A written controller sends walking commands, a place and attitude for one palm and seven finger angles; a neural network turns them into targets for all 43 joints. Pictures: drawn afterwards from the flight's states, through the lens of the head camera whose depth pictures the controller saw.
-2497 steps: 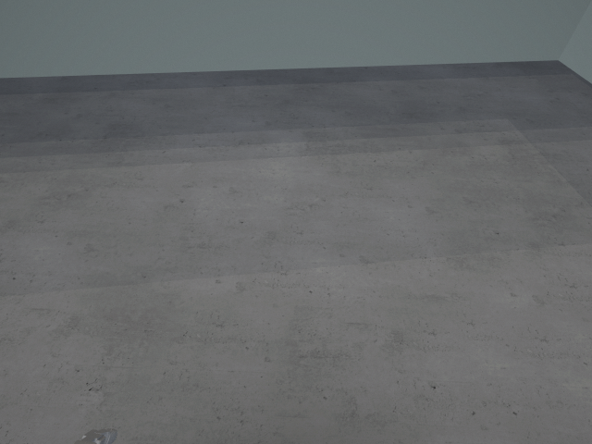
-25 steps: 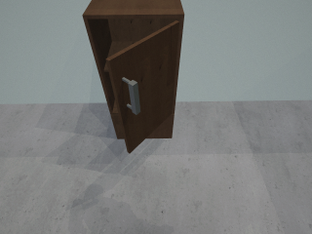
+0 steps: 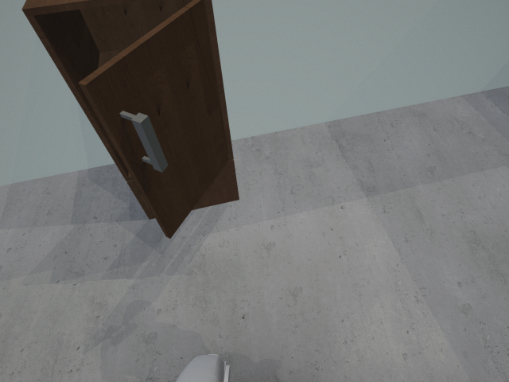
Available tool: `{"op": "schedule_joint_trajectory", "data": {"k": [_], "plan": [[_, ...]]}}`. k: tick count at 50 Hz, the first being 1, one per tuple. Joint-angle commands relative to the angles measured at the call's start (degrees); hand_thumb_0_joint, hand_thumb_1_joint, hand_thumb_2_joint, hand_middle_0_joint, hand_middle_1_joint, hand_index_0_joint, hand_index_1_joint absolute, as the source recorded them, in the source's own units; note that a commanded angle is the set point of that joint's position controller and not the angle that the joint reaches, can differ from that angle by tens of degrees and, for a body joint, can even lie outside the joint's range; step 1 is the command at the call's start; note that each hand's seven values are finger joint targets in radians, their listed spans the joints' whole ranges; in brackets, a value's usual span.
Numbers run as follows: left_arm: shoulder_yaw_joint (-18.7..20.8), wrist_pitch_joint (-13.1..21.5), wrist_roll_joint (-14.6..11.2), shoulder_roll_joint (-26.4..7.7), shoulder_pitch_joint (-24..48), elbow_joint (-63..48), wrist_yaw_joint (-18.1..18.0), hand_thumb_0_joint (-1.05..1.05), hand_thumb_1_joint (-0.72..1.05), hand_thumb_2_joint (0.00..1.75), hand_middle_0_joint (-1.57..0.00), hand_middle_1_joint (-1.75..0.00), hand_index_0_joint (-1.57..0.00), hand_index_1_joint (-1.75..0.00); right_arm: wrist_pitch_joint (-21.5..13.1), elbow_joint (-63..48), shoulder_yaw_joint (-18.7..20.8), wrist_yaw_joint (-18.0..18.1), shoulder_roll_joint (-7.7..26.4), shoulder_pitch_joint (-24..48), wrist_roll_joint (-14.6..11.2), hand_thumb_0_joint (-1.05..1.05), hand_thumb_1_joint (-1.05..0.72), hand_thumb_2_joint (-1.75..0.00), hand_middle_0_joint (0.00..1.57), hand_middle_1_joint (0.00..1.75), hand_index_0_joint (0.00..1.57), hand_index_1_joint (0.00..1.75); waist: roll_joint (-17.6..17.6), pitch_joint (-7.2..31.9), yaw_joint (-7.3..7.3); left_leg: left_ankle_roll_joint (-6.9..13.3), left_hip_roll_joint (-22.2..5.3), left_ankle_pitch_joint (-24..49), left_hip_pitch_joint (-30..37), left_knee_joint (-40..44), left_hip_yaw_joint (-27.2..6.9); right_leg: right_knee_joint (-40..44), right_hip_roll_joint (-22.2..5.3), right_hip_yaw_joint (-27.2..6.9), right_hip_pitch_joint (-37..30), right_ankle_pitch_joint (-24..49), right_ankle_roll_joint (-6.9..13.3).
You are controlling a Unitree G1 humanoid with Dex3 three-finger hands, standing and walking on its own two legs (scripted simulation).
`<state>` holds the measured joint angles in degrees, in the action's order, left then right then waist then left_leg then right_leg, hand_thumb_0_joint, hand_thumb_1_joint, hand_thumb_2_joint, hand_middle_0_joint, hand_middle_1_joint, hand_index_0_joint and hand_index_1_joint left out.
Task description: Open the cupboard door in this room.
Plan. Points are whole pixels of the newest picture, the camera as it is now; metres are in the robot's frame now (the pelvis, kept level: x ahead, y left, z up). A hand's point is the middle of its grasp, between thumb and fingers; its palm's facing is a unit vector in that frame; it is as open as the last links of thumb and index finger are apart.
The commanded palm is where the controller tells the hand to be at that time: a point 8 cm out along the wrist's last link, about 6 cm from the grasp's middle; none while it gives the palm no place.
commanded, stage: walk to a spot facing it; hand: left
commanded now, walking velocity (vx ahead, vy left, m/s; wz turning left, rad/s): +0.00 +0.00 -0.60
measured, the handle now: (144, 141) +0.58 +0.30 -0.02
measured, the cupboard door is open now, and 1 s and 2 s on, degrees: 49 49 49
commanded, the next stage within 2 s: none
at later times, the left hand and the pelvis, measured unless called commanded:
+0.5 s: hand (154, 380) +0.13 +0.20 -0.16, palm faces -0.23 -0.93 -0.28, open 7.3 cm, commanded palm none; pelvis -0.02 +0.00 -0.02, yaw -17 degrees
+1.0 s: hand (246, 340) +0.21 +0.04 -0.16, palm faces -0.58 -0.78 -0.24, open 7.3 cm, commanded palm none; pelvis -0.01 -0.05 -0.01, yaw -36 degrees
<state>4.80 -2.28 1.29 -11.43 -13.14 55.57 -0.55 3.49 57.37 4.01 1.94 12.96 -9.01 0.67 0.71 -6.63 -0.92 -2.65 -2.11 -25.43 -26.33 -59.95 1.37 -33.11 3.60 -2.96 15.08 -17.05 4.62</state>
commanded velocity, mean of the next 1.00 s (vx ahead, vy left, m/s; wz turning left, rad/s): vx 0.13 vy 0.00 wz -0.59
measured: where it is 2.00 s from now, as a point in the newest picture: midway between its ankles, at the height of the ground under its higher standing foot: (375, 378)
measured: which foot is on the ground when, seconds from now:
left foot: up 0.00-0.26, down 0.28-0.92, up 0.94-1.00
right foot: down 0.00-0.26, up 0.28-0.48, down 0.50-0.68, up 0.70-0.90, down 0.92-1.00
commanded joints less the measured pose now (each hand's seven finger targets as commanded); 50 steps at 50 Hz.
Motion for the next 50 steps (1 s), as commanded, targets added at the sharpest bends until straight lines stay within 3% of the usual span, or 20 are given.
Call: {"op": "schedule_joint_trajectory", "data": {"k": [1,11,13,14,15,18,22,24,26,30,32,34,35,39,44,45,46,47,48,50], "plan": [[2.3,1.3,0.0,-11.4,-3.3,-3.3,-1.2,0.0,0.9,0.9,-0.2,-0.3,-0.2,-0.3,-1.5,-6.9,0.7,0.2,3.2,3.7,-0.2,0.0,-0.9,-0.9,0.2,0.3,0.2,0.3,-5.9,7.9,-1.04,-0.6,-0.2,0.5,-3.4,2.9,-2.1,12.0,-14.9,-20.4,-9.1,29.5,7.4],[2.6,0.6,-0.2,-11.4,1.4,-5.8,-0.5,0.0,0.9,0.9,-0.2,-0.3,-0.2,-0.3,-3.3,-7.6,0.7,1.2,4.7,-2.6,-0.9,0.0,-0.9,-0.9,0.2,0.3,0.2,0.3,-6.8,11.4,2.78,1.2,0.5,10.4,18.7,35.4,-3.8,6.5,-9.3,-22.9,0.8,23.3,1.6],[1.3,0.6,-1.0,-6.8,0.6,-8.1,0.8,0.0,0.9,0.9,-0.2,-0.3,-0.2,-0.3,-3.8,-8.6,2.2,1.5,13.5,-3.7,0.5,0.0,-0.9,-0.9,0.2,0.3,0.2,0.3,17.7,10.1,2.37,10.6,-23.0,14.0,27.4,46.3,-26.1,-12.0,2.0,-5.9,19.3,-14.3,-5.1],[1.9,1.0,-0.3,-9.0,3.1,-10.1,1.5,0.0,0.9,0.9,-0.2,-0.3,-0.2,-0.3,-3.6,-9.8,2.1,1.9,14.6,-3.5,1.1,0.0,-0.9,-0.9,0.2,0.3,0.2,0.3,11.9,7.1,2.66,16.0,-27.9,16.9,18.6,45.9,-27.8,-23.5,-1.1,-1.5,18.7,-17.3,-6.8],[2.1,0.9,0.5,-8.4,3.6,-10.1,2.0,0.0,0.9,0.9,-0.2,-0.3,-0.2,-0.3,-3.9,-10.2,1.8,1.3,13.8,-2.3,1.9,0.0,-0.9,-0.9,0.2,0.3,0.2,0.3,6.5,7.2,1.86,16.3,-25.8,18.8,14.6,45.2,-25.2,-29.2,-2.3,-1.0,17.6,-15.6,-6.9],[1.7,0.0,-0.1,-7.2,3.6,-9.0,2.7,0.0,0.9,0.9,-0.2,-0.3,-0.2,-0.3,-3.7,-11.0,1.0,1.3,10.4,1.6,2.0,0.0,-0.9,-0.9,0.2,0.3,0.2,0.3,15.5,6.5,-0.24,9.9,-15.6,33.3,13.0,38.5,-6.6,-23.8,-4.1,2.8,12.9,-12.2,-7.1],[1.7,0.9,-0.3,-8.6,-2.0,-7.5,3.1,0.0,0.9,0.9,-0.2,-0.3,-0.2,-0.3,-3.0,-11.0,1.8,0.7,12.3,-0.3,1.0,0.0,-0.9,-0.9,0.2,0.3,0.2,0.3,5.9,10.0,-1.75,4.0,-10.9,25.6,8.4,24.9,0.2,2.1,-1.2,7.9,-6.1,4.4,-5.4],[3.5,1.2,0.3,-19.4,-5.5,-7.0,1.4,0.0,0.9,0.9,-0.2,-0.3,-0.2,-0.3,-2.5,-14.4,0.7,-0.1,6.3,2.0,-0.2,0.0,-0.9,-0.9,0.2,0.3,0.2,0.3,-19.8,8.9,-4.3,-1.3,0.1,-12.8,-6.7,1.9,4.2,16.7,-24.7,-27.4,-8.7,20.2,6.5],[3.4,0.3,0.6,-18.3,0.3,-8.7,0.9,0.0,0.9,0.9,-0.2,-0.3,-0.2,-0.3,-2.3,-13.4,0.8,-0.3,7.5,2.0,-0.3,0.0,-0.9,-0.9,0.2,0.3,0.2,0.3,-15.2,7.8,-2.06,0.2,-1.9,-8.7,-4.6,-3.7,-1.9,15.7,-20.1,-27.4,0.1,-0.3,9.1],[2.4,0.2,0.6,-14.7,5.7,-9.2,0.2,0.0,0.9,0.9,-0.2,-0.3,-0.2,-0.3,-3.1,-9.6,-0.1,-0.2,5.0,-4.6,-0.5,0.0,-0.9,-0.9,0.2,0.3,0.2,0.3,-10.5,11.2,1.89,0.1,-0.1,-0.9,7.5,18.1,0.5,7.8,-14.4,-19.2,1.6,18.6,5.3],[1.7,-0.2,-0.4,-12.9,6.8,-9.3,0.7,0.0,0.9,0.9,-0.2,-0.3,-0.2,-0.3,-3.6,-7.3,-0.1,0.3,6.3,-10.8,0.0,0.0,-0.9,-0.9,0.2,0.3,0.2,0.3,-2.8,11.4,4.57,1.1,-1.3,5.5,21.5,34.7,-0.9,4.3,-9.0,-15.2,12.0,0.3,0.3],[0.7,-0.2,-0.7,-8.8,10.1,-13.1,2.1,0.0,0.9,0.9,-0.2,-0.3,-0.2,-0.3,-4.5,-8.3,1.7,1.1,16.5,-13.5,1.9,0.0,-0.9,-0.9,0.2,0.3,0.2,0.3,17.4,6.3,6.18,12.2,-27.5,-15.8,20.3,53.3,-31.3,-22.5,-1.1,0.9,26.8,-17.3,-5.7],[1.4,0.5,0.1,-10.1,12.4,-13.7,3.1,0.0,0.9,0.9,-0.2,-0.3,-0.2,-0.3,-5.0,-8.7,1.6,0.6,16.7,-12.2,2.0,0.0,-0.9,-0.9,0.2,0.3,0.2,0.3,7.9,4.3,5.41,15.4,-28.5,-13.0,15.6,52.8,-32.2,-28.8,-5.0,-1.5,25.8,-13.0,-5.4],[0.6,0.6,0.1,-6.4,10.5,-10.8,5.1,0.0,0.9,0.9,-0.2,-0.3,-0.2,-0.3,-5.6,-8.5,0.6,-0.1,12.2,-7.4,2.1,0.0,-0.9,-0.9,0.2,0.3,0.2,0.3,13.0,3.7,2.06,8.0,-16.1,0.0,13.8,47.2,-5.3,-20.3,-6.6,5.5,17.9,-6.6,-5.8],[0.7,1.9,-0.1,-7.2,4.0,-7.7,4.8,0.0,0.9,0.9,-0.2,-0.3,-0.2,-0.3,-5.3,-7.1,0.9,-0.9,12.7,-9.8,1.6,0.0,-0.9,-0.9,0.2,0.3,0.2,0.3,5.9,8.4,0.05,4.3,-13.9,1.0,7.8,33.2,4.8,2.5,-1.8,11.3,-6.8,-3.2,-3.7],[1.9,2.4,0.2,-11.2,-2.4,-5.9,4.0,0.0,0.9,0.9,-0.2,-0.3,-0.2,-0.3,-5.3,-8.4,0.4,-1.2,10.3,-8.2,1.0,0.0,-0.9,-0.9,0.2,0.3,0.2,0.3,-3.6,9.4,-3.32,1.5,-9.3,-2.5,-3.8,21.2,9.5,10.2,-8.0,1.0,-19.5,-10.1,-0.6],[3.7,2.8,0.3,-19.0,-9.0,-3.8,2.8,0.0,0.9,0.9,-0.2,-0.3,-0.2,-0.3,-5.4,-11.9,-0.7,-1.8,5.4,-2.0,0.1,0.0,-0.9,-0.9,0.2,0.3,0.2,0.3,-23.1,8.4,-7.51,-1.3,-1.5,-14.7,-19.6,2.9,12.0,20.4,-24.5,-27.3,-24.3,-12.9,7.3],[4.1,2.7,-0.6,-20.1,-11.3,-3.6,2.2,0.0,0.9,0.9,-0.2,-0.3,-0.2,-0.3,-5.6,-14.1,-0.3,-1.8,8.2,3.1,0.6,0.0,-0.9,-0.9,0.2,0.3,0.2,0.3,-15.5,5.5,-9.11,-0.3,-3.7,-11.3,-22.9,-4.4,1.0,22.1,-27.2,-31.7,-20.1,-12.4,11.7],[3.6,2.8,-0.3,-18.2,-7.8,-4.1,1.4,0.0,0.9,0.9,-0.2,-0.3,-0.2,-0.3,-5.6,-13.6,0.2,-2.0,8.3,1.7,0.3,0.0,-0.9,-0.9,0.2,0.3,0.2,0.3,-10.6,7.1,-5.51,-0.3,-5.4,-7.5,-20.8,-7.0,-0.6,22.1,-26.0,-32.1,-16.5,-23.0,12.1],[2.1,3.6,0.1,-13.2,-0.7,-5.9,0.9,0.0,0.9,0.9,-0.2,-0.3,-0.2,-0.3,-5.5,-10.7,0.6,-2.2,7.7,0.4,0.9,0.0,-0.9,-0.9,0.2,0.3,0.2,0.3,-10.4,5.1,-1.54,-0.8,-6.3,0.3,-13.8,-2.3,-1.6,20.3,-20.3,-20.8,-7.4,-11.5,8.6]]}}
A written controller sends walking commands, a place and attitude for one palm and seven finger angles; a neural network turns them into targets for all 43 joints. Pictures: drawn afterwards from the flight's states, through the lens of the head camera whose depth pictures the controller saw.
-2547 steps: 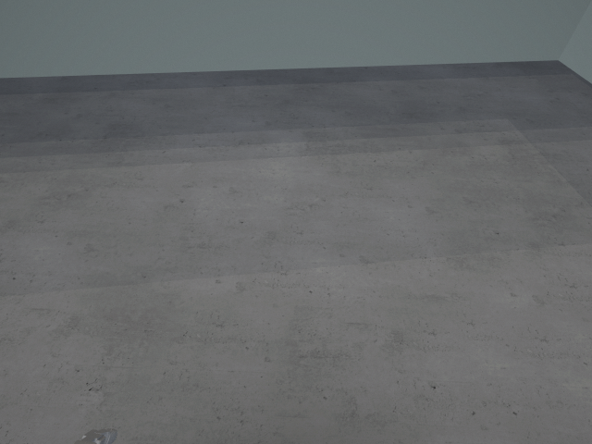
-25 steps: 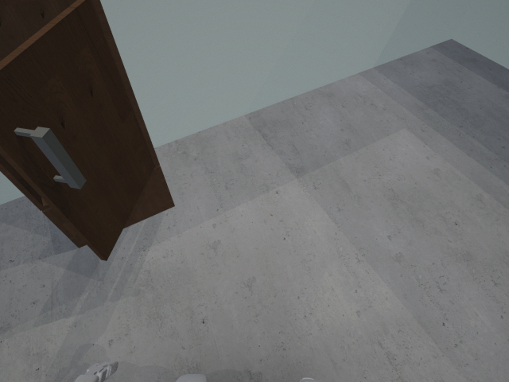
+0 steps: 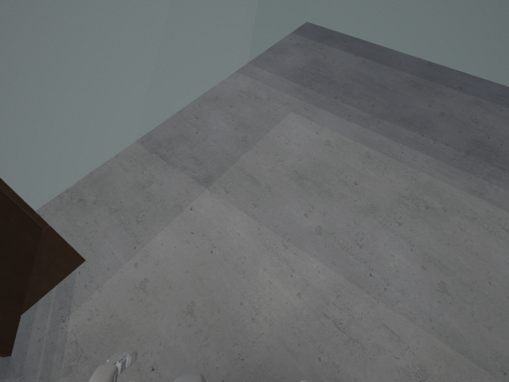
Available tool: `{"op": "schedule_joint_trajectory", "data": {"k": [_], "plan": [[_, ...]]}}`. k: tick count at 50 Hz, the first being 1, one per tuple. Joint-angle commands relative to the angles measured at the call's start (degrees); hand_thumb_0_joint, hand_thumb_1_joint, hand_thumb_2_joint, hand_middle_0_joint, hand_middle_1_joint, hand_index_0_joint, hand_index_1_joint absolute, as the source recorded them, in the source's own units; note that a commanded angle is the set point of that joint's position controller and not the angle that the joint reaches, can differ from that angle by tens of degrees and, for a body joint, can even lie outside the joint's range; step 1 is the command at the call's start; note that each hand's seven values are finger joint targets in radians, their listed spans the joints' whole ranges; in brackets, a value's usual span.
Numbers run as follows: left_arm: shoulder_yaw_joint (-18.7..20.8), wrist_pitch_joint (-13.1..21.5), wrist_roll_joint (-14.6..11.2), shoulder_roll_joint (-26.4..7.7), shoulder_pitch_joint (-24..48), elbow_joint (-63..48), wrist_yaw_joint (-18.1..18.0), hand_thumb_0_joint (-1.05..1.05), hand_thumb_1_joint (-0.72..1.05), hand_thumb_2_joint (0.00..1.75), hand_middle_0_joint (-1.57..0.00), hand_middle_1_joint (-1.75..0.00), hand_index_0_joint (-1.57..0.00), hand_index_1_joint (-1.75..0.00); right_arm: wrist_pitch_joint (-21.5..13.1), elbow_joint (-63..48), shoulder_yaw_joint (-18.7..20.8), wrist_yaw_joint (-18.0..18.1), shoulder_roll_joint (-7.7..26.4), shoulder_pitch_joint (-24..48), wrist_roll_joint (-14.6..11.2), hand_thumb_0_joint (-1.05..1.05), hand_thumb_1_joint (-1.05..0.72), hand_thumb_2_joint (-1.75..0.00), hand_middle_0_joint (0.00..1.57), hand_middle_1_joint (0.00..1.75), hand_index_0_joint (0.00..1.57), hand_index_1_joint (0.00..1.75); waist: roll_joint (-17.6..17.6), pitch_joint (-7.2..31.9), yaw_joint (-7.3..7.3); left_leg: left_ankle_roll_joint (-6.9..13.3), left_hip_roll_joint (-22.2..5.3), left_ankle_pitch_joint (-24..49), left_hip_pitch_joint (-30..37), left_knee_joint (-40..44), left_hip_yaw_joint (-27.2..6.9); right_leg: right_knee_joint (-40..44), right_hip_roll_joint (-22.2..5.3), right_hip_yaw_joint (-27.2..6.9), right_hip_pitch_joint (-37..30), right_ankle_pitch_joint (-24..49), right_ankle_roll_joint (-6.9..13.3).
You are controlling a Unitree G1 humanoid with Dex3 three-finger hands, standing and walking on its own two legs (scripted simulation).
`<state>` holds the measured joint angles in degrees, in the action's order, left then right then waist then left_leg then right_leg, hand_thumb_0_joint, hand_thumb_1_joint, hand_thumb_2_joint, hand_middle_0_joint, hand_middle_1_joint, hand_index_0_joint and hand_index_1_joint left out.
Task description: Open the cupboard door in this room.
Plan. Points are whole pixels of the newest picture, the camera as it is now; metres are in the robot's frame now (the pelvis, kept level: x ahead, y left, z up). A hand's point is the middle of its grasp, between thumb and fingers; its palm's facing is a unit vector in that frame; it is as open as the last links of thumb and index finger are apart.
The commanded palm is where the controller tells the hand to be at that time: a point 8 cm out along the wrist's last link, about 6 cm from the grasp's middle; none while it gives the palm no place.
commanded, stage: walk to a spot facing it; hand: left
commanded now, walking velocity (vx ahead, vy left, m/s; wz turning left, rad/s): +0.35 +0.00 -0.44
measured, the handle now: out of the picture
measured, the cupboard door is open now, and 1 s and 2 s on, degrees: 49 49 49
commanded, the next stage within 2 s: turn to face it in 1.36 s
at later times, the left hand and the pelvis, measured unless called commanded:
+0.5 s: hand (197, 288) +0.31 +0.13 -0.14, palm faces -0.24 -0.95 -0.20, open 7.3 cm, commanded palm none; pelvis +0.16 -0.04 +0.01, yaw -14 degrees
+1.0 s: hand (237, 231) +0.45 +0.06 -0.16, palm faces -0.24 -0.96 -0.16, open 7.3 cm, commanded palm none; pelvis +0.37 -0.12 +0.01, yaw -16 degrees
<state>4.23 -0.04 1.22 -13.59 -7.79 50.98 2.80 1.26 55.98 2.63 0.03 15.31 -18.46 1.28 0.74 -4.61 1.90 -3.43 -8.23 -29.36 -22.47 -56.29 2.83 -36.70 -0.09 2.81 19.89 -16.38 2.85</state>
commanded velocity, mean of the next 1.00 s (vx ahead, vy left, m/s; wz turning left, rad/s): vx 0.37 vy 0.00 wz -0.15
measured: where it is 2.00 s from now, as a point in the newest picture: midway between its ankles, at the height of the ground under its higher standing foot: (317, 252)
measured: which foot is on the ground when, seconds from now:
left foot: up 0.00-0.22, down 0.24-0.52, up 0.54-0.82, down 0.84-1.00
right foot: down 0.00-0.24, up 0.26-0.50, down 0.52-0.84, up 0.86-1.00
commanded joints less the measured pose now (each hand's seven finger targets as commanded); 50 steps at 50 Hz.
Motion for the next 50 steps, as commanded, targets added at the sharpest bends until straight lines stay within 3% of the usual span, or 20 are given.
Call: {"op": "schedule_joint_trajectory", "data": {"k": [1,7,10,12,13,16,19,24,25,26,27,29,32,38,40,41,42,43,46,50], "plan": [[2.5,1.8,0.1,-10.2,-5.3,-1.2,-2.4,0.0,0.9,0.9,-0.2,-0.3,-0.2,-0.3,-3.0,-8.6,1.8,-0.4,4.3,9.4,0.3,0.0,-0.9,-0.9,0.2,0.3,0.2,0.3,-9.8,2.8,-3.47,-0.2,0.3,6.6,-14.0,-2.7,-2.1,24.0,-15.1,-23.2,-9.4,-7.1,9.8],[2.6,2.3,0.1,-10.4,-5.5,0.4,-1.6,0.0,0.9,0.9,-0.2,-0.3,-0.2,-0.3,-3.6,-7.9,1.7,-1.0,1.4,8.2,0.0,0.0,-0.9,-0.9,0.2,0.3,0.2,0.3,-8.8,2.3,-2.17,0.5,5.3,13.7,1.7,17.4,1.6,22.9,-10.5,-19.4,-3.5,-8.8,8.0],[2.1,2.0,-0.1,-6.7,-3.5,-0.1,-1.5,0.0,0.9,0.9,-0.2,-0.3,-0.2,-0.3,-4.8,-4.5,2.3,0.3,3.9,-0.5,0.1,0.0,-0.9,-0.9,0.2,0.3,0.2,0.3,-1.3,3.9,2.35,1.8,3.8,12.9,21.5,29.7,-0.5,12.4,-5.1,-16.1,7.4,-10.7,4.5],[0.9,2.5,-0.7,-2.4,-2.4,-2.8,-0.8,0.0,0.9,0.9,-0.2,-0.3,-0.2,-0.3,-5.1,-2.1,4.0,1.6,12.8,-12.9,1.8,0.0,-0.9,-0.9,0.2,0.3,0.2,0.3,17.4,8.0,7.01,13.2,-20.9,-12.0,31.1,46.1,-34.7,-20.9,4.3,-2.7,23.3,-18.2,-0.7],[1.2,3.1,-0.3,-3.8,1.4,-4.6,-0.2,0.0,0.9,0.9,-0.2,-0.3,-0.2,-0.3,-4.8,-3.2,4.0,1.6,12.9,-11.2,1.3,0.0,-0.9,-0.9,0.2,0.3,0.2,0.3,8.0,3.2,6.17,16.9,-23.3,-12.0,25.6,47.1,-37.4,-26.4,-1.6,-5.3,26.2,-15.3,-0.7],[1.5,2.3,0.7,-2.5,0.9,-2.2,0.3,0.0,0.9,0.9,-0.2,-0.3,-0.2,-0.3,-5.3,-4.0,2.1,1.1,6.1,-2.7,1.4,0.0,-0.9,-0.9,0.2,0.3,0.2,0.3,10.8,-0.3,0.9,12.2,-14.5,-5.7,12.1,48.2,-21.7,-30.1,-5.4,-5.0,22.4,-5.7,-1.4],[0.4,1.7,0.4,0.1,0.6,-1.3,1.1,0.0,0.9,0.9,-0.2,-0.3,-0.2,-0.3,-5.7,-2.6,1.9,1.0,5.1,-2.1,1.3,0.0,-0.9,-0.9,0.2,0.3,0.2,0.3,10.4,3.6,-0.15,9.1,-8.5,9.8,12.1,45.2,-5.2,-13.0,-4.8,0.0,11.8,-2.3,-2.1],[1.1,2.0,0.4,-2.7,-6.6,2.5,0.4,0.0,0.9,0.9,-0.2,-0.3,-0.2,-0.3,-4.3,-0.6,2.0,0.2,4.5,-1.3,0.9,0.0,-0.9,-0.9,0.2,0.3,0.2,0.3,1.8,5.0,-4.02,5.8,-4.7,2.7,1.4,33.9,2.1,5.5,-0.1,4.1,-14.0,0.7,-1.6],[2.1,2.4,0.6,-6.3,-12.4,4.2,-0.2,0.0,0.9,0.9,-0.2,-0.3,-0.2,-0.3,-4.3,-1.2,1.4,-0.1,2.4,-0.2,0.3,0.0,-0.9,-0.9,0.2,0.3,0.2,0.3,-6.1,6.0,-7.37,3.6,0.0,0.9,-7.3,22.5,6.9,11.0,-6.3,-5.3,-23.7,-8.5,1.1],[3.7,2.6,0.5,-13.2,-19.5,6.5,-1.1,0.0,0.9,0.9,-0.2,-0.3,-0.2,-0.3,-4.4,-3.2,0.4,-0.6,-1.6,2.1,-0.3,0.0,-0.9,-0.9,0.2,0.3,0.2,0.3,-22.8,7.3,-10.87,1.7,6.2,-5.4,-19.7,5.9,10.5,21.8,-20.1,-27.9,-30.9,-18.9,7.9],[3.9,2.0,-0.3,-14.3,-21.2,6.9,-1.5,0.0,0.9,0.9,-0.2,-0.3,-0.2,-0.3,-4.5,-5.1,0.8,-0.8,0.3,7.6,0.1,0.0,-0.9,-0.9,0.2,0.3,0.2,0.3,-17.8,4.8,-12.35,2.6,4.0,-7.8,-22.8,-4.8,2.7,27.8,-24.1,-35.1,-26.9,-21.1,11.9],[2.6,2.4,-0.1,-8.9,-13.8,5.7,-3.0,0.0,0.9,0.9,-0.2,-0.3,-0.2,-0.3,-4.8,-3.2,1.7,-0.4,1.3,7.7,0.2,0.0,-0.9,-0.9,0.2,0.3,0.2,0.3,-15.0,2.6,-7.22,2.5,-0.8,0.8,-23.3,-8.6,-2.7,24.2,-21.4,-27.7,-22.2,-10.5,11.6],[1.5,3.7,0.1,-5.0,-9.6,5.7,-2.9,0.0,0.9,0.9,-0.2,-0.3,-0.2,-0.3,-4.0,-0.7,1.1,-0.9,-1.8,5.4,0.3,0.0,-0.9,-0.9,0.2,0.3,0.2,0.3,-9.9,3.2,-3.14,1.4,-0.9,6.8,-11.6,2.6,-0.1,23.3,-17.1,-13.8,-13.8,8.8,8.9],[1.5,4.3,-0.3,-6.0,-10.6,8.5,-2.4,0.0,0.9,0.9,-0.2,-0.3,-0.2,-0.3,-4.6,-0.4,1.1,-1.7,-2.7,6.1,0.3,0.0,-0.9,-0.9,0.2,0.3,0.2,0.3,-4.9,1.9,-1.88,1.9,3.9,19.3,2.1,24.7,5.6,20.4,-12.7,-8.0,-12.0,9.0,5.8],[1.2,4.1,-0.5,-4.8,-9.1,8.1,-2.3,0.0,0.9,0.9,-0.2,-0.3,-0.2,-0.3,-5.4,2.2,1.7,-0.9,0.7,-1.5,0.5,0.0,-0.9,-0.9,0.2,0.3,0.2,0.3,-0.4,4.6,2.29,4.0,3.9,19.6,16.7,29.6,4.1,8.9,-9.0,-4.0,-5.8,13.2,3.6],[0.8,4.0,-0.6,-2.3,-9.6,6.9,-2.1,0.0,0.9,0.9,-0.2,-0.3,-0.2,-0.3,-5.8,4.2,3.0,-0.1,6.2,-9.3,1.1,0.0,-0.9,-0.9,0.2,0.3,0.2,0.3,9.8,9.2,5.24,8.9,-6.4,14.9,28.5,32.6,-11.0,-6.2,-4.2,-0.3,4.7,7.9,0.8],[0.0,4.0,-0.7,-0.7,-9.3,5.3,-1.7,0.0,0.9,0.9,-0.2,-0.3,-0.2,-0.3,-5.4,5.5,4.0,0.6,10.7,-16.2,1.6,0.0,-0.9,-0.9,0.2,0.3,0.2,0.3,18.4,13.0,6.94,15.4,-18.9,10.8,35.5,40.1,-28.6,-24.8,2.0,3.2,14.9,-14.8,-1.1],[-0.3,4.1,0.0,-1.6,-4.3,3.0,-1.8,0.0,0.9,0.9,-0.2,-0.3,-0.2,-0.3,-4.6,4.9,3.9,0.6,10.6,-15.7,1.3,0.0,-0.9,-0.9,0.2,0.3,0.2,0.3,11.7,7.3,7.19,17.8,-20.8,4.1,29.0,41.9,-31.7,-32.7,-0.5,-1.8,19.8,-16.5,-0.6],[0.3,3.5,0.3,-1.3,-0.8,3.2,-0.9,0.0,0.9,0.9,-0.2,-0.3,-0.2,-0.3,-5.3,2.2,2.3,0.8,3.8,-4.9,1.0,0.0,-0.9,-0.9,0.2,0.3,0.2,0.3,9.4,-1.5,1.78,13.5,-15.0,-0.4,11.9,47.3,-21.5,-33.0,-7.2,-4.3,20.5,-5.0,-1.5],[-0.4,2.4,0.1,1.3,-2.7,4.0,0.0,0.0,0.9,0.9,-0.2,-0.3,-0.2,-0.3,-5.6,2.0,2.1,0.7,3.6,-1.7,0.8,0.0,-0.9,-0.9,0.2,0.3,0.2,0.3,7.4,3.7,-0.67,10.7,-8.1,10.1,8.9,45.1,-5.0,-8.2,-6.1,1.9,5.2,-2.0,-2.8]]}}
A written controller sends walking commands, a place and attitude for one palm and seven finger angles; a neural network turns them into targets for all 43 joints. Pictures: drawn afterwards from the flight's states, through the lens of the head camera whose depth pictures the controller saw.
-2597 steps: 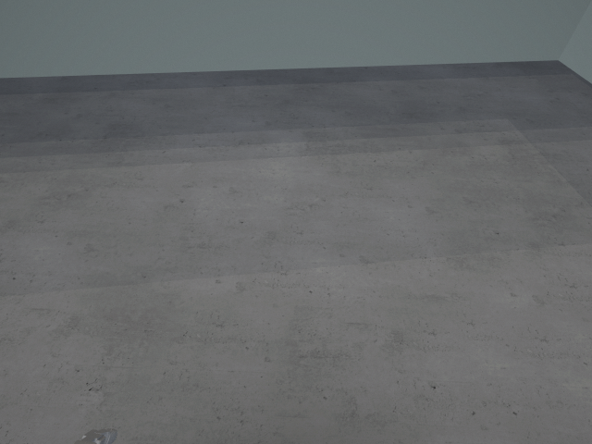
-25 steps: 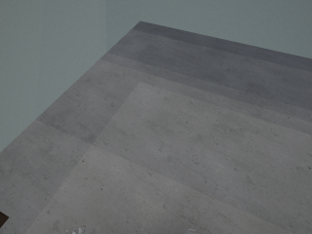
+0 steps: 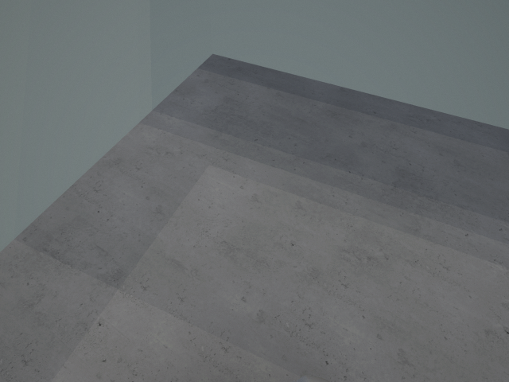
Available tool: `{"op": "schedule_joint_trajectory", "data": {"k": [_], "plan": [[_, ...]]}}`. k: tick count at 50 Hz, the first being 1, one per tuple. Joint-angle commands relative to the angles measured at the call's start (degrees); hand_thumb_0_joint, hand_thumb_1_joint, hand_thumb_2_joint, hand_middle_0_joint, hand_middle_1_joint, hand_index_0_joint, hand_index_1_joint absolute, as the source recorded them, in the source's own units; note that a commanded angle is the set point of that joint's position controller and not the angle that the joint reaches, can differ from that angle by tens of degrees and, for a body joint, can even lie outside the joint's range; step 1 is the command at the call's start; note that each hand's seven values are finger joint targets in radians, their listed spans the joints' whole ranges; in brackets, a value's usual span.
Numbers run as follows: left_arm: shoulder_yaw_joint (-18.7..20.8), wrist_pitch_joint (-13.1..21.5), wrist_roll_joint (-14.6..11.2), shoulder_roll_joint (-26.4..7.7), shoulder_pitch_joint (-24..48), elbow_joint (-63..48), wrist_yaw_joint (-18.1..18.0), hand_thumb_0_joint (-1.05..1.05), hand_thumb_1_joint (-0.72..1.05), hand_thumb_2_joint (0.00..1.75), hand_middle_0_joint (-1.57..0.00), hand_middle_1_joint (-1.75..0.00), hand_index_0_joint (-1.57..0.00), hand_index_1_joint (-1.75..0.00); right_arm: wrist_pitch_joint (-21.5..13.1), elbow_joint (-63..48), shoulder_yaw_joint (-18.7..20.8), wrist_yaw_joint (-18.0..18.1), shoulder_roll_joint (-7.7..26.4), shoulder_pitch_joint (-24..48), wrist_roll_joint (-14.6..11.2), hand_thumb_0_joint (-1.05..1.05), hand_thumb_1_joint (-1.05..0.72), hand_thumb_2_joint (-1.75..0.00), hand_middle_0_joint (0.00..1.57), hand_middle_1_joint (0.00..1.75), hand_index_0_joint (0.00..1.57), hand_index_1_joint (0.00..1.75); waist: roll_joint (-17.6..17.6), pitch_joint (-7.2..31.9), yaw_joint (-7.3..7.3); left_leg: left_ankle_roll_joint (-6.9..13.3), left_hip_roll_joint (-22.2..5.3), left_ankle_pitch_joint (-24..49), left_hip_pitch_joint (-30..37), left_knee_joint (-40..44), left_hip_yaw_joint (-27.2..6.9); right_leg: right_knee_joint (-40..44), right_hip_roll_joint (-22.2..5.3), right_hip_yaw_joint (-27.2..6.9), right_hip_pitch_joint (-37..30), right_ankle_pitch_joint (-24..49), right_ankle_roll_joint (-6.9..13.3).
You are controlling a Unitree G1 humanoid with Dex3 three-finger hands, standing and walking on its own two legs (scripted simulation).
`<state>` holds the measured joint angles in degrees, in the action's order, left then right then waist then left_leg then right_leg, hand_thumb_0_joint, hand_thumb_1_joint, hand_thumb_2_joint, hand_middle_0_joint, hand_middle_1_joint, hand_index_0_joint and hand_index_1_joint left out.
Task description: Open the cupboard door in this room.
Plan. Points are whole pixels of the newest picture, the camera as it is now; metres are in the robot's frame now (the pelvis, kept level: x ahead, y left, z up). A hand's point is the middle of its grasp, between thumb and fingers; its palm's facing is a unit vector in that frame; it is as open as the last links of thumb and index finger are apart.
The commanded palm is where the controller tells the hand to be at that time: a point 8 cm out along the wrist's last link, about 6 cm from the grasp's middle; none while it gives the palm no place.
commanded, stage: walk to a spot facing it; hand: left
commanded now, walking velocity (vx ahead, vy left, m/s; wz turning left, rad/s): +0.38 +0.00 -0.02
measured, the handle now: out of the picture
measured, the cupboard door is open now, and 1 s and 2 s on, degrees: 49 49 49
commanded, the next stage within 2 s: turn to face it in 0.36 s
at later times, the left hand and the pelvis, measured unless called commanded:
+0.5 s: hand (180, 370) +0.17 +0.15 -0.19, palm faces +0.16 -0.97 -0.16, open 7.3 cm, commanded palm none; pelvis +0.23 -0.02 -0.01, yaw +6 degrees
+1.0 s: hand (184, 289) +0.32 +0.17 -0.18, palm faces +0.44 -0.88 -0.20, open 7.3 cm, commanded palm none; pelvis +0.34 -0.04 -0.01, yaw +24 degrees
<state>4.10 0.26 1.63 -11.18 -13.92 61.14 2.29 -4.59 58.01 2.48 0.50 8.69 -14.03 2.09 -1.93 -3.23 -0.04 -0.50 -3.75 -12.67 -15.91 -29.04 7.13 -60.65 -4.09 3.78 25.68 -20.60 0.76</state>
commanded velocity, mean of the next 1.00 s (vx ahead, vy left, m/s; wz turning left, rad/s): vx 0.14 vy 0.00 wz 0.42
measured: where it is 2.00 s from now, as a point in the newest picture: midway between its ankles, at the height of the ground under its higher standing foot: (276, 329)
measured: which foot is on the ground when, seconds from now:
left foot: down 0.00-0.12, up 0.14-0.44, down 0.46-0.70, up 0.72-0.98, down 1.00-1.00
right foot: up 0.00-0.12, down 0.14-0.46, up 0.48-0.68, down 0.70-1.00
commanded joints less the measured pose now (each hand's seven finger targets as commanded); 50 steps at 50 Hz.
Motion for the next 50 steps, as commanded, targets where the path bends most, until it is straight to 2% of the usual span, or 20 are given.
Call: {"op": "schedule_joint_trajectory", "data": {"k": [1,5,7,8,12,18,21,23,24,26,33,34,35,36,38,41,46,48,49,50], "plan": [[-0.2,2.1,-0.2,-1.2,3.0,-5.9,0.5,0.0,0.9,0.9,-0.2,-0.3,-0.2,-0.3,0.6,-0.1,2.6,0.0,10.5,-5.5,-0.1,0.0,-0.9,-0.9,0.2,0.3,0.2,0.3,9.4,2.3,1.01,7.6,-12.3,-10.0,0.2,17.4,-8.8,19.2,-1.1,2.7,-4.5,3.3,-0.9],[1.6,2.6,0.1,-5.8,-7.2,-2.9,-0.2,0.0,0.9,0.9,-0.2,-0.3,-0.2,-0.3,1.8,-0.5,2.4,-0.6,8.6,-2.2,-0.4,0.0,-0.9,-0.9,0.2,0.3,0.2,0.3,-1.6,2.1,-4.95,2.9,-4.5,-20.9,-11.7,1.8,-2.9,32.8,-0.9,0.0,-23.7,-1.2,-0.2],[3.2,2.6,-0.2,-14.4,-15.9,-1.0,-1.4,0.0,0.9,0.9,-0.2,-0.3,-0.2,-0.3,2.1,-4.2,1.2,-1.5,4.2,1.9,-0.9,0.0,-0.9,-0.9,0.2,0.3,0.2,0.3,-18.4,2.3,-9.18,1.0,2.2,-24.3,-26.0,-28.4,-0.2,54.5,-21.2,-33.0,-29.0,-24.1,9.9],[2.9,2.6,-0.2,-13.4,-13.2,-1.7,-2.3,0.0,0.9,0.9,-0.2,-0.3,-0.2,-0.3,2.2,-4.5,1.8,-1.5,5.4,3.1,-0.9,0.0,-0.9,-0.9,0.2,0.3,0.2,0.3,-12.8,0.2,-6.98,1.1,-1.0,-20.7,-27.6,-35.5,-3.8,55.4,-22.7,-35.4,-26.3,-26.8,12.6],[0.9,4.2,-0.1,-5.2,-6.0,-2.5,-2.6,0.0,0.9,0.9,-0.2,-0.3,-0.2,-0.3,2.3,-2.0,1.5,-1.8,3.4,2.5,-0.5,0.0,-0.9,-0.9,0.2,0.3,0.2,0.3,-7.8,-0.3,-1.63,-0.5,-5.2,-7.8,-20.6,-28.1,-4.9,50.6,-15.9,-11.3,-19.0,5.1,8.5],[0.9,4.8,-0.5,-6.9,-7.9,0.3,-2.4,0.0,0.9,0.9,-0.2,-0.3,-0.2,-0.3,1.9,-2.5,0.9,-2.7,1.4,3.9,-0.7,0.0,-0.9,-0.9,0.2,0.3,0.2,0.3,-4.6,0.9,-1.45,0.0,-0.5,1.0,-10.3,-5.1,1.5,44.5,-12.5,-0.4,-23.3,23.3,6.0],[0.4,4.3,-0.9,-6.0,-6.5,-0.1,-2.5,0.0,0.9,0.9,-0.2,-0.3,-0.2,-0.3,1.3,0.4,1.3,-1.8,5.6,-5.1,-0.3,0.0,-0.9,-0.9,0.2,0.3,0.2,0.3,-0.7,4.3,3.64,2.7,1.2,6.7,8.4,2.0,1.9,29.4,-9.0,5.4,-16.9,31.6,2.4],[-1.0,4.0,-1.1,-2.5,-5.8,-3.5,-2.1,0.0,0.9,0.9,-0.2,-0.3,-0.2,-0.3,1.5,2.9,3.6,-0.2,15.6,-17.9,0.2,0.0,-0.9,-0.9,0.2,0.3,0.2,0.3,18.2,12.5,7.91,14.8,-21.1,17.6,28.6,7.2,-28.1,-1.0,1.7,7.3,6.2,-9.6,-2.0],[-0.8,4.0,-0.7,-3.4,-0.8,-6.7,-2.4,0.0,0.9,0.9,-0.2,-0.3,-0.2,-0.3,2.2,2.6,3.8,0.2,17.2,-18.8,-0.1,0.0,-0.9,-0.9,0.2,0.3,0.2,0.3,11.7,9.2,8.78,17.4,-23.7,18.5,23.4,8.9,-32.8,-8.8,1.6,1.2,10.0,-14.4,-1.5],[-0.3,3.0,-0.5,-3.4,2.7,-7.1,-2.7,0.0,0.9,0.9,-0.2,-0.3,-0.2,-0.3,1.9,-0.1,2.7,0.5,13.7,-9.3,-0.4,0.0,-0.9,-0.9,0.2,0.3,0.2,0.3,17.7,3.3,4.87,14.2,-19.6,11.9,9.4,11.6,-27.5,-10.8,-2.1,-2.7,11.9,-9.8,-2.2],[0.9,0.6,-0.5,-3.9,-9.0,-4.7,-1.9,0.0,0.9,0.9,-0.2,-0.3,-0.2,-0.3,4.4,-6.1,2.8,0.4,13.0,7.0,-0.7,0.0,-0.9,-0.9,0.2,0.3,0.2,0.3,5.0,4.8,-3.95,5.6,-6.1,-11.7,-16.5,6.2,-15.4,26.0,2.1,2.9,-19.9,3.3,-3.7],[1.8,0.8,0.1,-7.0,-10.7,-5.3,-2.5,0.0,0.9,0.9,-0.2,-0.3,-0.2,-0.3,5.0,-7.2,2.6,0.0,10.4,8.2,-0.9,0.0,-0.9,-0.9,0.2,0.3,0.2,0.3,-4.4,3.1,-5.37,2.4,0.1,-18.0,-22.9,-2.8,-10.5,37.3,-4.9,-5.6,-22.4,-5.1,-1.8],[2.9,0.6,0.6,-12.8,-10.2,-6.8,-3.0,0.0,0.9,0.9,-0.2,-0.3,-0.2,-0.3,5.4,-9.0,2.2,-0.7,6.5,9.0,-1.1,0.0,-0.9,-0.9,0.2,0.3,0.2,0.3,-20.1,1.5,-6.39,-0.9,5.7,-20.2,-25.8,-19.9,-3.1,51.0,-20.6,-24.5,-18.8,-14.6,3.9],[2.6,0.0,0.0,-13.8,-7.2,-8.9,-3.0,0.0,0.9,0.9,-0.2,-0.3,-0.2,-0.3,5.6,-9.7,2.6,-1.2,8.0,9.4,-0.8,0.0,-0.9,-0.9,0.2,0.3,0.2,0.3,-15.2,2.5,-5.66,-0.2,3.8,-21.0,-21.8,-32.6,-5.9,53.0,-24.2,-26.4,-13.7,-14.1,8.1],[2.3,0.5,-0.1,-10.0,-0.6,-10.8,-4.0,0.0,0.9,0.9,-0.2,-0.3,-0.2,-0.3,6.2,-8.2,3.1,-1.3,7.5,7.9,-0.9,0.0,-0.9,-0.9,0.2,0.3,0.2,0.3,-10.0,0.3,-1.58,-0.9,-0.3,-14.8,-22.1,-40.7,-7.4,48.6,-21.4,-18.1,-11.8,-2.6,7.3],[1.6,1.4,0.1,-8.3,-0.7,-10.4,-3.8,0.0,0.9,0.9,-0.2,-0.3,-0.2,-0.3,6.1,-7.7,2.0,-1.7,4.9,8.0,-1.1,0.0,-0.9,-0.9,0.2,0.3,0.2,0.3,-9.5,1.7,-1.29,-2.6,-0.2,-15.0,-18.3,-28.0,-3.1,40.0,-16.8,-2.5,-19.2,32.0,5.6],[2.3,1.3,-0.1,-11.8,-3.0,-9.7,-3.5,0.0,0.9,0.9,-0.2,-0.3,-0.2,-0.3,5.6,-9.3,1.0,-2.0,4.9,8.5,-1.3,0.0,-0.9,-0.9,0.2,0.3,0.2,0.3,-8.7,6.1,-2.02,-1.8,3.7,-7.5,-9.2,-7.9,2.5,30.7,-15.5,3.3,-25.9,49.0,3.0],[2.3,1.0,-0.7,-12.0,-0.5,-10.9,-3.2,0.0,0.9,0.9,-0.2,-0.3,-0.2,-0.3,5.4,-8.6,1.8,-1.9,8.2,3.5,-1.0,0.0,-0.9,-0.9,0.2,0.3,0.2,0.3,-7.2,8.4,1.25,-0.5,3.4,3.5,3.2,1.7,1.4,22.2,-14.1,6.2,-19.5,43.8,-0.2],[2.1,0.7,-1.1,-10.2,0.1,-12.6,-3.0,0.0,0.9,0.9,-0.2,-0.3,-0.2,-0.3,5.1,-8.2,3.1,-1.7,13.5,-0.6,-0.4,0.0,-0.9,-0.9,0.2,0.3,0.2,0.3,3.7,11.5,3.62,3.7,-5.5,18.9,14.6,3.4,-9.4,12.1,-10.6,7.9,-7.6,27.1,-3.3],[0.8,0.4,-1.3,-6.4,3.0,-15.7,-2.9,0.0,0.9,0.9,-0.2,-0.3,-0.2,-0.3,5.1,-8.0,4.8,-1.3,20.1,-5.2,-0.4,0.0,-0.9,-0.9,0.2,0.3,0.2,0.3,20.8,12.2,6.39,13.9,-22.0,43.8,20.1,6.0,-30.5,-2.1,-2.8,6.4,7.2,-17.2,-6.8]]}}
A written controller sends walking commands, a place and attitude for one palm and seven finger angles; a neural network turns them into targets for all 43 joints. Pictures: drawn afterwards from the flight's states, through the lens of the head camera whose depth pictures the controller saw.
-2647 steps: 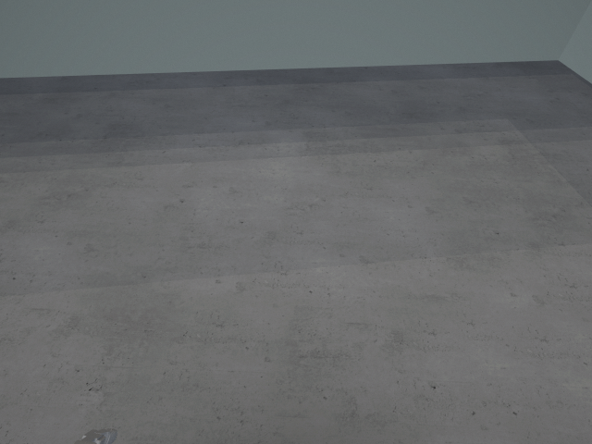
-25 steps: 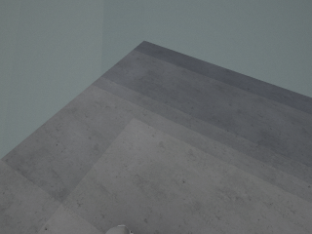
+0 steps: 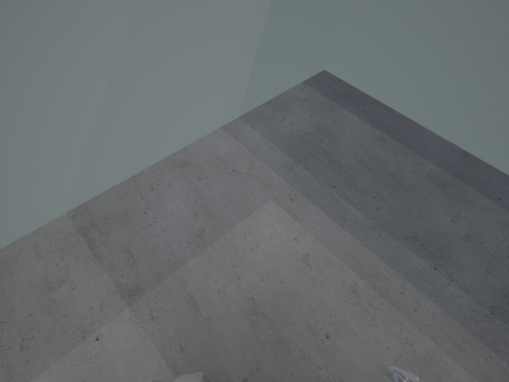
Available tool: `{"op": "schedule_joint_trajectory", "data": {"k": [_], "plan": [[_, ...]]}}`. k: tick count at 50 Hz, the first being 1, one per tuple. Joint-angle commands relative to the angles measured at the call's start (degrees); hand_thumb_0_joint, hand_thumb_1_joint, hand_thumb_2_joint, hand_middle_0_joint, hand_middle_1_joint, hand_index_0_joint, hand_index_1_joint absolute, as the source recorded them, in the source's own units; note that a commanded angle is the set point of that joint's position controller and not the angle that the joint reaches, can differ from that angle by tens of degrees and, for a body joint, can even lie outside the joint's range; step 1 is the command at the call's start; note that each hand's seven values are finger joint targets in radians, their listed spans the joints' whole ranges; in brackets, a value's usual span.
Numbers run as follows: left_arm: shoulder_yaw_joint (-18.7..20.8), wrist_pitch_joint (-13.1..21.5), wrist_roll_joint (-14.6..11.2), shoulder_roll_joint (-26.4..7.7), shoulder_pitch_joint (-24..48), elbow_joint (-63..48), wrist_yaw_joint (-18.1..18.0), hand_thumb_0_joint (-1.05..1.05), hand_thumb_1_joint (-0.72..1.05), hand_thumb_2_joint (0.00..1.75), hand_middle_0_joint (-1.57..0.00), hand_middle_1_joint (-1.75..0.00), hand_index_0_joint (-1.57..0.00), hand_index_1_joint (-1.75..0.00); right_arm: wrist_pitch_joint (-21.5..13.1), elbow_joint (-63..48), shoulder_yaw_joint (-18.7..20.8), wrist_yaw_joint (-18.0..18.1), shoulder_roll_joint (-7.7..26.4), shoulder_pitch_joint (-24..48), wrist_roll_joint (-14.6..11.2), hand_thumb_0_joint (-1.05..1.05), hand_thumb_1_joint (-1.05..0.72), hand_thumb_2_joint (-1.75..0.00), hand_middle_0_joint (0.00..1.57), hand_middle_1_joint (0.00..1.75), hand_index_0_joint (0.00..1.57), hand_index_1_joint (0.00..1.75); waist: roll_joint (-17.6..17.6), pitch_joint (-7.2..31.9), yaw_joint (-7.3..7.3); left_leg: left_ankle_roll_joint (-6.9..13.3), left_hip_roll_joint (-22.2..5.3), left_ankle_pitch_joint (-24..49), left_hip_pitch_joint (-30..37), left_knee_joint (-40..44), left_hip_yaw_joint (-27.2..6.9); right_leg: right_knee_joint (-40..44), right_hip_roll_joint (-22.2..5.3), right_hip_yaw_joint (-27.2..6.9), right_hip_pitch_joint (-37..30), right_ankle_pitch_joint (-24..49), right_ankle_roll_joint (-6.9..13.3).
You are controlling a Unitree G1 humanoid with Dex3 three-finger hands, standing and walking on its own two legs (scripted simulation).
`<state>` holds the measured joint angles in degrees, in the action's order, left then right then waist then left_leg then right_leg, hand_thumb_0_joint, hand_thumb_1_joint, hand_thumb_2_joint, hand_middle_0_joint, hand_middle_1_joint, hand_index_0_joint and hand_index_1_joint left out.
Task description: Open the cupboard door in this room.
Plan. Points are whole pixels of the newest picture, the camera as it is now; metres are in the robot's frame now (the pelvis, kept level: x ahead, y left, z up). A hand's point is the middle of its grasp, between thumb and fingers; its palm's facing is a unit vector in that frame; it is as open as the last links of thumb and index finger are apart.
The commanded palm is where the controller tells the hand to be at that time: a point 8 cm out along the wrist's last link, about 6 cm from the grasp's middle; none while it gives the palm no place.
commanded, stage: turn to face it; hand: left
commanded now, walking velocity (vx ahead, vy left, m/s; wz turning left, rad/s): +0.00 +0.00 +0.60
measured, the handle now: out of the picture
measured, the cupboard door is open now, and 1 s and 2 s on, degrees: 49 49 49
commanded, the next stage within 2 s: none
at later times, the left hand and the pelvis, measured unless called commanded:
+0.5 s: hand out of the picture +0.04 +0.17 -0.15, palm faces +0.31 -0.92 -0.25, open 7.3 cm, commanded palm none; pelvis +0.03 -0.05 +0.01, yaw +19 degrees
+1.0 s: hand out of the picture +0.01 +0.16 -0.14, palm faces +0.57 -0.77 -0.29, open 7.3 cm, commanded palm none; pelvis +0.04 -0.08 +0.00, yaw +37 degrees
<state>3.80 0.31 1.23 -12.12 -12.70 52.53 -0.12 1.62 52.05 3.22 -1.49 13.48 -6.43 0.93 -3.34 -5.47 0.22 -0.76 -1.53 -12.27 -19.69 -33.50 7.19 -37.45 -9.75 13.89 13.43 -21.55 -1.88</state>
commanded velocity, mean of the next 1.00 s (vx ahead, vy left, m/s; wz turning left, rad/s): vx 0.00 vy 0.00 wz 0.60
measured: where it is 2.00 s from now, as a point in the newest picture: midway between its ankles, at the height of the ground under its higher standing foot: outside the picture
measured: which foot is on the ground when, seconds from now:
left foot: down 0.00-0.30, up 0.32-0.56, down 0.58-0.90, up 0.92-1.00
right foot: down 0.00-0.00, up 0.02-0.28, down 0.30-0.58, up 0.60-0.88, down 0.90-1.00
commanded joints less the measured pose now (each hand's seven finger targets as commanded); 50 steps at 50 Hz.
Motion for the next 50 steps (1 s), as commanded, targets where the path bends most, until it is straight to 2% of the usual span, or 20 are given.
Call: {"op": "schedule_joint_trajectory", "data": {"k": [1,5,12,13,15,18,22,25,27,28,29,30,32,35,42,43,44,45,47,50], "plan": [[1.1,-0.5,-0.1,-7.5,4.8,-9.3,-1.1,0.0,0.9,0.9,-0.2,-0.3,-0.2,-0.3,-0.7,-1.1,3.9,1.0,16.8,-15.3,0.7,0.0,-0.9,-0.9,0.2,0.3,0.2,0.3,13.1,13.9,6.68,17.0,-26.0,36.2,21.3,9.4,-30.4,-30.5,3.4,-11.4,21.0,-18.2,-3.1],[1.4,-1.7,-0.3,-6.8,4.3,-6.3,-0.4,0.0,0.9,0.9,-0.2,-0.3,-0.2,-0.3,-1.0,-4.4,2.6,2.3,12.1,-3.5,0.7,0.0,-0.9,-0.9,0.2,0.3,0.2,0.3,14.4,9.5,1.26,10.3,-14.6,17.8,9.3,12.3,-21.7,-26.4,3.9,-13.5,17.7,-6.0,-3.3],[1.6,-1.5,-0.5,-6.9,-2.0,-5.2,-0.1,0.0,0.9,0.9,-0.2,-0.3,-0.2,-0.3,0.4,-6.0,3.6,1.7,12.6,1.0,0.6,0.0,-0.9,-0.9,0.2,0.3,0.2,0.3,11.3,8.2,-1.88,7.0,-8.9,-1.7,-3.9,11.2,-22.7,2.8,9.1,-9.7,-2.4,2.0,-1.6],[2.1,-1.1,-0.2,-9.2,-4.6,-4.9,-0.4,0.0,0.9,0.9,-0.2,-0.3,-0.2,-0.3,0.6,-6.8,3.6,1.5,11.2,2.4,0.3,0.0,-0.9,-0.9,0.2,0.3,0.2,0.3,7.4,7.2,-3.46,4.4,-5.3,-7.0,-9.2,6.9,-20.1,11.6,6.6,-12.0,-7.6,3.3,-0.8],[3.2,-0.7,0.8,-16.9,-4.0,-6.6,-1.1,0.0,0.9,0.9,-0.2,-0.3,-0.2,-0.3,0.5,-9.1,2.9,0.6,6.1,3.2,-0.1,0.0,-0.9,-0.9,0.2,0.3,0.2,0.3,-15.0,6.0,-4.68,-1.2,4.1,-22.5,-16.9,-23.2,-8.0,27.6,-18.6,-37.3,-4.3,-3.6,10.3],[1.8,-0.5,0.2,-10.9,3.8,-8.3,-1.6,0.0,0.9,0.9,-0.2,-0.3,-0.2,-0.3,1.6,-6.5,3.1,0.0,5.7,0.2,0.2,0.0,-0.9,-0.9,0.2,0.3,0.2,0.3,-11.6,4.9,0.44,-1.7,-0.6,-15.3,-14.4,-36.6,-8.5,20.5,-11.0,-22.3,0.1,13.2,9.3],[2.0,0.3,0.4,-11.5,-1.6,-6.0,-1.6,0.0,0.9,0.9,-0.2,-0.3,-0.2,-0.3,0.8,-6.3,1.3,-0.3,2.6,3.5,-0.4,0.0,-0.9,-0.9,0.2,0.3,0.2,0.3,-8.7,7.6,-2.41,-3.0,0.4,-16.0,-9.5,-16.2,-2.6,12.3,-9.3,-13.5,-11.1,42.2,8.3],[2.5,0.2,0.2,-13.6,-3.9,-4.5,-1.4,0.0,0.9,0.9,-0.2,-0.3,-0.2,-0.3,0.3,-6.1,1.0,-0.3,2.5,2.6,-0.5,0.0,-0.9,-0.9,0.2,0.3,0.2,0.3,-8.6,9.6,-2.58,-2.3,2.2,-10.9,-3.8,-4.2,0.2,7.7,-9.7,-11.5,-13.4,46.0,6.7],[2.7,-0.1,-0.5,-13.3,-1.7,-5.0,-1.0,0.0,0.9,0.9,-0.2,-0.3,-0.2,-0.3,0.0,-4.9,1.5,-0.1,5.1,-2.1,-0.3,0.0,-0.9,-0.9,0.2,0.3,0.2,0.3,-6.6,10.3,0.56,-0.9,1.6,-0.3,7.0,6.1,-1.0,1.9,-8.6,-8.1,-6.4,38.6,3.0],[2.5,-0.4,-0.7,-11.2,-1.1,-6.0,-0.8,0.0,0.9,0.9,-0.2,-0.3,-0.2,-0.3,-0.4,-4.4,2.6,0.0,9.2,-5.0,0.1,0.0,-0.9,-0.9,0.2,0.3,0.2,0.3,4.3,12.1,2.23,2.4,-6.2,12.1,17.0,9.4,-10.7,-7.5,-5.3,-5.3,4.3,24.9,-0.3],[1.2,-0.7,-1.0,-6.9,0.9,-8.7,-0.5,0.0,0.9,0.9,-0.2,-0.3,-0.2,-0.3,-0.5,-3.9,4.3,0.5,15.8,-9.8,0.6,0.0,-0.9,-0.9,0.2,0.3,0.2,0.3,22.1,12.8,5.07,12.2,-22.4,35.2,23.4,11.3,-31.1,-20.5,2.5,-4.7,19.9,-14.4,-4.4],[1.1,-1.4,-0.2,-8.3,4.5,-10.4,-0.9,0.0,0.9,0.9,-0.2,-0.3,-0.2,-0.3,0.1,-2.5,4.5,0.9,17.3,-12.8,0.6,0.0,-0.9,-0.9,0.2,0.3,0.2,0.3,15.4,12.5,6.3,15.9,-24.6,28.7,19.6,10.9,-31.4,-27.0,2.9,-11.2,20.9,-17.3,-3.3],[1.4,-1.7,-0.4,-7.7,6.4,-8.5,-1.0,0.0,0.9,0.9,-0.2,-0.3,-0.2,-0.3,-0.5,-3.5,3.7,2.1,14.0,-8.1,0.7,0.0,-0.9,-0.9,0.2,0.3,0.2,0.3,17.8,10.7,4.12,12.8,-17.5,22.4,14.3,11.7,-27.8,-29.4,3.2,-14.3,21.4,-10.4,-2.9],[1.4,-2.1,-0.5,-6.9,4.1,-6.4,-0.3,0.0,0.9,0.9,-0.2,-0.3,-0.2,-0.3,-0.7,-4.9,3.0,2.4,11.8,-3.2,0.7,0.0,-0.9,-0.9,0.2,0.3,0.2,0.3,12.7,9.2,1.27,10.0,-12.9,17.7,10.6,12.3,-22.4,-23.6,4.4,-13.6,16.7,-4.8,-3.0],[1.6,-1.4,-0.7,-7.1,-1.2,-5.7,-0.4,0.0,0.9,0.9,-0.2,-0.3,-0.2,-0.3,0.4,-5.9,3.7,1.8,11.9,0.5,0.5,0.0,-0.9,-0.9,0.2,0.3,0.2,0.3,12.7,9.0,-1.54,7.1,-8.2,5.6,-0.6,9.6,-23.8,4.7,9.2,-10.7,-2.7,3.1,-1.4],[2.1,-1.0,-0.3,-9.3,-3.7,-5.5,-0.7,0.0,0.9,0.9,-0.2,-0.3,-0.2,-0.3,0.5,-6.6,3.6,1.6,10.3,1.7,0.1,0.0,-0.9,-0.9,0.2,0.3,0.2,0.3,7.6,8.6,-3.05,4.6,-4.9,-0.1,-5.4,5.6,-21.7,13.8,6.3,-13.6,-8.3,5.0,-0.5],[3.2,-0.5,0.5,-14.1,-5.0,-5.5,-1.3,0.0,0.9,0.9,-0.2,-0.3,-0.2,-0.3,0.7,-7.8,3.2,1.2,6.6,1.4,-0.4,0.0,-0.9,-0.9,0.2,0.3,0.2,0.3,-7.2,7.7,-3.74,0.2,2.6,-12.8,-15.9,-6.6,-13.8,22.7,-7.6,-29.3,-12.8,-0.6,4.5],[3.1,-0.7,0.7,-16.7,-3.2,-6.5,-1.3,0.0,0.9,0.9,-0.2,-0.3,-0.2,-0.3,0.6,-8.8,3.0,0.7,6.3,2.5,-0.2,0.0,-0.9,-0.9,0.2,0.3,0.2,0.3,-13.8,6.3,-4.09,-1.2,4.6,-22.6,-15.0,-22.7,-8.8,26.2,-18.4,-36.4,-5.5,1.0,10.7],[2.2,-0.3,0.1,-12.1,1.8,-7.6,-1.7,0.0,0.9,0.9,-0.2,-0.3,-0.2,-0.3,1.3,-6.9,3.3,0.4,6.6,1.7,0.2,0.0,-0.9,-0.9,0.2,0.3,0.2,0.3,-11.8,4.5,-0.78,-1.3,0.9,-17.5,-15.1,-36.0,-10.3,21.9,-12.5,-28.4,-1.6,10.5,10.8],[1.6,-0.1,0.3,-10.3,3.4,-8.0,-1.7,0.0,0.9,0.9,-0.2,-0.3,-0.2,-0.3,1.5,-6.3,2.2,-0.2,4.2,1.5,-0.3,0.0,-0.9,-0.9,0.2,0.3,0.2,0.3,-10.0,5.5,-0.13,-2.8,-0.6,-16.3,-9.9,-25.3,-6.0,16.2,-8.9,-15.2,-4.4,30.4,9.0]]}}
